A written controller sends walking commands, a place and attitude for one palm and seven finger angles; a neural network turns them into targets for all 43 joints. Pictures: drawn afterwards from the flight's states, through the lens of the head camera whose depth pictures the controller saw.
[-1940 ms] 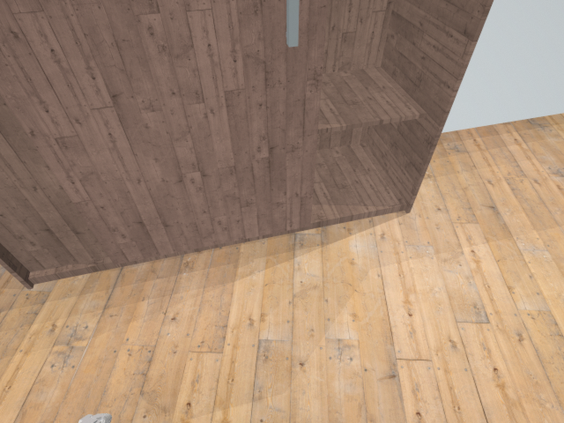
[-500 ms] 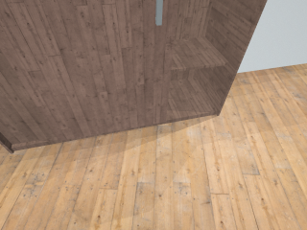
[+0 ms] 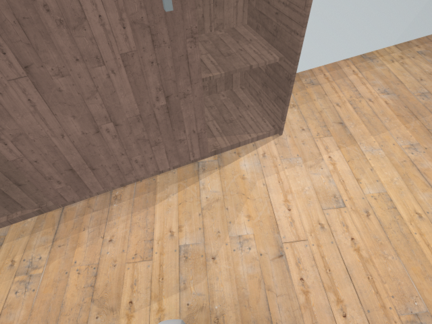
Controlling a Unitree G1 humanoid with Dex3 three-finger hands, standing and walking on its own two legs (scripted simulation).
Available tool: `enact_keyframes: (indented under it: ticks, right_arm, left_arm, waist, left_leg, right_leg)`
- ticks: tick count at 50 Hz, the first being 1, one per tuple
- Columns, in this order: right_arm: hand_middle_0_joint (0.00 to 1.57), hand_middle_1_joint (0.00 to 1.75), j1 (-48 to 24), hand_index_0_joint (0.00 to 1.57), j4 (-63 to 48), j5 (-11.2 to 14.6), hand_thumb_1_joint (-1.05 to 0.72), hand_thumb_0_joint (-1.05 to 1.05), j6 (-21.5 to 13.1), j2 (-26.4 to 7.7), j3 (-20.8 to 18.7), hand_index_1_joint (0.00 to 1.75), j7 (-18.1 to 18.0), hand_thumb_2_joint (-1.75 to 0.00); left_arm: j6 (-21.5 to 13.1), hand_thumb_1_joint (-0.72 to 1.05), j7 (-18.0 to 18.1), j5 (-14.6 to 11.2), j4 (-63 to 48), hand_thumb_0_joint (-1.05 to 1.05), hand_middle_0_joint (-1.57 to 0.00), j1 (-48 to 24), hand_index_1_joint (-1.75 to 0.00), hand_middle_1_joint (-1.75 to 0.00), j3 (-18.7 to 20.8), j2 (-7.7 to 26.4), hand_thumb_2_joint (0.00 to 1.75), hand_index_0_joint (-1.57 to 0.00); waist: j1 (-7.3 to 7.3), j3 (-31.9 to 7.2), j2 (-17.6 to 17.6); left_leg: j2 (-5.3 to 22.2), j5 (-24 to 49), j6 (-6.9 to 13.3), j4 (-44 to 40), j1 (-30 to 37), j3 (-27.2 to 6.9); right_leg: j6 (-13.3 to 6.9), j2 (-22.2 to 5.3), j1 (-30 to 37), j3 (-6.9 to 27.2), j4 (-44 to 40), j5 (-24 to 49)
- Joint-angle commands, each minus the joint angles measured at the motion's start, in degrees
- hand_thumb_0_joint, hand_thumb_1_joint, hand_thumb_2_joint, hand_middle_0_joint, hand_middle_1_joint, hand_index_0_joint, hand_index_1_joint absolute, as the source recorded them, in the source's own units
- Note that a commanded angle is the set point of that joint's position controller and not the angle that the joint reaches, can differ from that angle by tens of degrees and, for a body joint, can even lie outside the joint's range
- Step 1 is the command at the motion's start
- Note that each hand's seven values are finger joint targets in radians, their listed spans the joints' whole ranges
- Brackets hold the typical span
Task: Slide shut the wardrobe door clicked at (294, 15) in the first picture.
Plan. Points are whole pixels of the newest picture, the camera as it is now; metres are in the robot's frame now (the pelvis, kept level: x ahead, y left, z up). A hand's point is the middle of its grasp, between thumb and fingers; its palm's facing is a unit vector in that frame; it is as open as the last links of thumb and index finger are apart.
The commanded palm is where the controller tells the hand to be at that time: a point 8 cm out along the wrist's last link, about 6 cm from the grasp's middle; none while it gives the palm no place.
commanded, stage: walk to a spot facing it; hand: left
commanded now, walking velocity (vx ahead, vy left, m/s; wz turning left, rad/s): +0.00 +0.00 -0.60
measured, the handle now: out of the picture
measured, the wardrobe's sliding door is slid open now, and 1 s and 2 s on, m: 0.49 0.49 0.49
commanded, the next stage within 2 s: turn to face it in 1.60 s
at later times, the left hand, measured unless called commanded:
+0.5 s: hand out of the picture +0.11 +0.25 -0.15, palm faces -0.18 -0.96 -0.21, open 7.4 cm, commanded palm none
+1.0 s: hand (240, 230) +0.36 -0.02 -0.16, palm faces -0.61 -0.78 -0.15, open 7.3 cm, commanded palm none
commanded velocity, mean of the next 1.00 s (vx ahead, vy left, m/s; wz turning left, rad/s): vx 0.28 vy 0.00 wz -0.54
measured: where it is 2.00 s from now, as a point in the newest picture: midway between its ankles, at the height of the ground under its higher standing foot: (288, 283)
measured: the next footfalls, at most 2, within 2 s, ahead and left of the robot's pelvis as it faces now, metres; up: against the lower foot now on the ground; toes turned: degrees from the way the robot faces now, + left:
left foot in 0.40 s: +0.04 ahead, +0.14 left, +0.00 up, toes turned -13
right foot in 0.92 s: +0.19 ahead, -0.20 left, +0.00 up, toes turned -40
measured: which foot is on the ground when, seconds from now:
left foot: up 0.00-0.38, down 0.40-0.90, up 0.92-1.00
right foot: down 0.00-0.40, up 0.42-0.90, down 0.92-1.00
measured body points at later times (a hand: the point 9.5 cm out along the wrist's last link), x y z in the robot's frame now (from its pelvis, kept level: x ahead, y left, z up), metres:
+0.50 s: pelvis +0.01 +0.05 +0.03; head +0.01 +0.08 +0.48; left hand +0.12 +0.30 -0.13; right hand +0.02 -0.23 -0.09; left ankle +0.00 +0.15 -0.72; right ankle +0.01 -0.09 -0.66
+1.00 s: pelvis +0.13 -0.07 +0.00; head +0.17 -0.08 +0.44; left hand +0.39 +0.03 -0.14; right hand -0.10 -0.18 -0.14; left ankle +0.08 +0.12 -0.62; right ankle +0.16 -0.18 -0.72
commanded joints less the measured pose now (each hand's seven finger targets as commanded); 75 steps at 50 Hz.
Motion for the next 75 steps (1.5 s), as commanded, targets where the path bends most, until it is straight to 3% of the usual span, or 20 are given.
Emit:
enact_keyframes:
  ticks: [1,5,14,18,20,21,27,38,42,44,45,46,50,53,63,67,69,70,72,75]
  right_arm:
    - [0.20,0.30,-4.5,0.20,-7.0,0.2,-0.90,0.00,-1.3,-6.8,-2.0,0.30,-0.4,-0.90]
    - [0.20,0.30,-2.0,0.20,-5.4,0.0,-0.90,0.00,-1.3,-4.9,-2.0,0.30,-0.3,-0.90]
    - [0.20,0.30,-3.0,0.20,-8.0,0.0,-0.90,0.00,-3.1,-4.0,-1.8,0.30,0.4,-0.90]
    - [0.20,0.30,7.9,0.20,-5.5,0.5,-0.90,0.00,-4.5,-4.4,-1.9,0.30,-0.3,-0.90]
    - [0.20,0.30,14.7,0.20,-4.9,-0.6,-0.90,0.00,-5.1,-14.5,-3.8,0.30,-1.3,-0.90]
    - [0.20,0.30,12.5,0.20,-5.7,-0.4,-0.90,0.00,-5.2,-14.9,-3.4,0.30,-1.3,-0.90]
    - [0.20,0.30,10.6,0.20,-4.5,-0.2,-0.90,0.00,-7.3,-5.8,-0.3,0.30,-1.1,-0.90]
    - [0.20,0.30,24.9,0.20,3.0,-1.0,-0.90,0.00,-7.6,-4.1,0.1,0.30,-1.3,-0.90]
    - [0.20,0.30,22.3,0.20,3.6,-0.9,-0.90,0.00,-7.4,-6.5,-0.8,0.30,-1.2,-0.90]
    - [0.20,0.30,20.3,0.20,2.8,-0.2,-0.90,0.00,-7.1,-7.6,-1.1,0.30,-0.8,-0.90]
    - [0.20,0.30,21.6,0.20,1.8,0.9,-0.90,0.00,-7.0,-4.7,-0.6,0.30,0.2,-0.90]
    - [0.20,0.30,21.0,0.20,-0.7,1.4,-0.90,0.00,-7.3,-1.1,-0.2,0.30,-0.1,-0.90]
    - [0.20,0.30,13.3,0.20,-0.7,-0.6,-0.90,0.00,-5.5,-1.8,-0.9,0.30,0.0,-0.90]
    - [0.20,0.30,19.1,0.20,1.4,-1.0,-0.90,0.00,-3.9,0.3,-0.8,0.30,0.4,-0.90]
    - [0.20,0.30,3.0,0.20,-4.6,-0.8,-0.90,0.00,-5.3,0.3,-1.3,0.30,2.2,-0.90]
    - [0.20,0.30,9.4,0.20,-2.2,-0.7,-0.90,0.00,-6.6,-2.6,-1.7,0.30,1.2,-0.90]
    - [0.20,0.30,22.1,0.20,0.4,-1.6,-0.90,0.00,-6.8,-12.2,-3.6,0.30,0.5,-0.90]
    - [0.20,0.30,20.5,0.20,0.8,-1.3,-0.90,0.00,-6.6,-9.4,-2.8,0.30,0.0,-0.90]
    - [0.20,0.30,13.0,0.20,-1.2,-0.8,-0.90,0.00,-7.1,-4.9,-1.4,0.30,-0.2,-0.90]
    - [0.20,0.30,11.0,0.20,-0.5,-0.4,-0.90,0.00,-8.1,-1.6,-0.6,0.30,-0.7,-0.90]
  left_arm:
    - [-1.6,0.90,1.7,0.0,-4.7,0.00,-0.20,2.1,-0.30,-0.30,3.8,12.9,0.90,-0.20]
    - [-2.1,0.90,1.6,-0.2,-5.0,0.00,-0.20,2.2,-0.30,-0.30,3.7,10.9,0.90,-0.20]
    - [-2.4,0.90,0.6,0.4,-4.3,0.00,-0.20,4.4,-0.30,-0.30,4.7,11.2,0.90,-0.20]
    - [-1.9,0.90,0.1,0.1,-5.8,0.00,-0.20,-1.3,-0.30,-0.30,4.8,10.6,0.90,-0.20]
    - [-2.0,0.90,-1.1,-0.6,-9.4,0.00,-0.20,-4.5,-0.30,-0.30,3.8,4.3,0.90,-0.20]
    - [-2.6,0.90,-1.6,0.1,-10.9,0.00,-0.20,-7.7,-0.30,-0.30,4.6,6.6,0.90,-0.20]
    - [-1.3,0.90,-3.3,1.0,-5.9,0.00,-0.20,-3.3,-0.30,-0.30,3.9,3.9,0.90,-0.20]
    - [-1.6,0.90,-3.8,0.5,-8.5,0.00,-0.20,-20.7,-0.30,-0.30,1.5,0.5,0.90,-0.20]
    - [-2.6,0.90,-3.2,0.4,-6.6,0.00,-0.20,-14.3,-0.30,-0.30,2.1,2.0,0.90,-0.20]
    - [-3.8,0.90,-2.4,0.6,-2.2,0.00,-0.20,0.5,-0.30,-0.30,3.4,5.7,0.90,-0.20]
    - [-4.5,0.90,-1.6,0.8,0.0,0.00,-0.20,8.1,-0.30,-0.30,4.8,12.0,0.90,-0.20]
    - [-4.8,0.90,-0.9,-0.4,0.9,0.00,-0.20,13.1,-0.30,-0.30,5.9,17.0,0.90,-0.20]
    - [-4.5,0.90,0.4,-0.7,-2.4,0.00,-0.20,-2.0,-0.30,-0.30,3.5,9.0,0.90,-0.20]
    - [-5.5,0.90,0.8,0.2,-1.6,0.00,-0.20,-4.2,-0.30,-0.30,2.8,6.8,0.90,-0.20]
    - [-5.9,0.90,0.4,0.2,1.2,0.00,-0.20,3.4,-0.30,-0.30,2.9,6.7,0.90,-0.20]
    - [-5.5,0.90,0.4,-0.4,1.1,0.00,-0.20,3.2,-0.30,-0.30,2.9,5.8,0.90,-0.20]
    - [-5.9,0.90,-0.4,-0.6,-1.3,0.00,-0.20,2.7,-0.30,-0.30,2.2,1.2,0.90,-0.20]
    - [-5.5,0.90,0.0,0.2,-1.3,0.00,-0.20,0.0,-0.30,-0.30,2.8,3.8,0.90,-0.20]
    - [-5.0,0.90,-1.1,0.4,-0.1,0.00,-0.20,-0.5,-0.30,-0.30,3.4,2.8,0.90,-0.20]
    - [-3.2,0.90,-1.5,0.8,1.7,0.00,-0.20,3.8,-0.30,-0.30,3.6,0.3,0.90,-0.20]
  waist:
    - [0.36,-2.5,-12.0]
    - [-0.49,-7.8,-7.5]
    - [1.57,-6.8,-10.6]
    - [-3.43,-7.6,-9.8]
    - [-7.32,-5.0,16.3]
    - [-6.51,0.2,10.5]
    - [-1.39,2.6,6.2]
    - [-7.04,6.2,6.4]
    - [-2.92,0.6,8.4]
    - [4.28,-9.1,5.2]
    - [6.82,-16.9,-4.3]
    - [6.31,-23.7,-12.1]
    - [-0.86,-3.8,-2.1]
    - [-5.25,-4.7,-4.3]
    - [-0.56,0.3,-7.5]
    - [-4.44,-2.3,-2.5]
    - [-8.42,-7.4,17.0]
    - [-8.47,-5.5,12.7]
    - [-4.72,0.0,3.1]
    - [-1.64,-1.1,4.8]
  left_leg:
    - [-1.0,-0.8,0.1,20.7,-14.0,-9.1]
    - [-1.7,4.3,-1.1,15.7,-10.8,-7.5]
    - [-3.8,0.1,-0.2,-3.6,-5.8,-5.7]
    - [-5.3,5.8,2.0,-24.5,17.8,-4.9]
    - [19.4,-17.0,8.9,-39.7,29.0,-32.8]
    - [25.6,-18.3,12.7,-42.2,18.4,-36.5]
    - [11.2,9.3,7.4,-38.3,12.5,-9.1]
    - [14.0,37.0,8.5,-33.9,22.1,2.4]
    - [15.2,61.8,7.4,-22.2,23.9,8.0]
    - [13.0,60.1,3.8,-2.0,15.2,10.5]
    - [9.3,32.4,1.7,15.4,-2.2,10.4]
    - [0.7,-8.0,-0.7,35.5,-17.2,5.5]
    - [7.2,6.6,0.7,30.7,-14.9,-4.7]
    - [6.6,8.7,-0.1,21.4,-9.4,-3.4]
    - [2.1,11.1,0.3,-6.2,-6.5,-1.5]
    - [0.7,11.8,1.2,-20.7,14.3,-1.1]
    - [24.1,3.9,10.3,-33.8,28.2,-28.9]
    - [24.7,-1.4,10.5,-36.5,22.5,-30.3]
    - [20.5,1.1,9.0,-38.0,14.2,-19.9]
    - [15.0,20.6,5.7,-35.9,11.2,-4.2]
  right_leg:
    - [-9.2,-17.5,4.6,29.4,-24.9,14.8]
    - [-7.5,-12.7,8.7,22.6,-21.9,19.7]
    - [-8.9,-10.0,7.5,29.8,-28.4,-10.0]
    - [-4.3,-4.0,-8.0,25.5,-22.3,-12.6]
    - [1.4,5.7,-29.7,8.6,4.2,-14.5]
    - [2.4,-0.8,-29.1,5.6,12.7,-10.4]
    - [4.5,-3.9,-25.1,1.4,28.0,8.0]
    - [2.5,-5.2,-23.7,-6.7,6.7,8.0]
    - [-1.9,-1.0,-9.0,-9.5,-2.0,2.6]
    - [-3.7,1.4,15.7,-10.5,-9.4,8.0]
    - [-7.8,-10.7,34.9,4.0,-11.4,6.7]
    - [-14.7,-27.3,42.9,33.1,-17.7,15.0]
    - [-10.4,-19.6,6.9,18.4,-28.2,-0.3]
    - [-8.7,-14.7,-0.1,10.2,-29.3,2.6]
    - [-9.1,-13.9,3.0,13.8,-29.6,-3.8]
    - [-5.5,-8.7,-2.6,9.6,-16.6,3.4]
    - [-0.3,1.3,-19.6,-2.9,16.6,-13.1]
    - [-0.3,-1.8,-20.9,1.6,25.5,-11.3]
    - [0.2,-6.0,-21.5,1.9,30.0,-1.9]
    - [2.1,-6.9,-17.1,0.4,29.1,4.9]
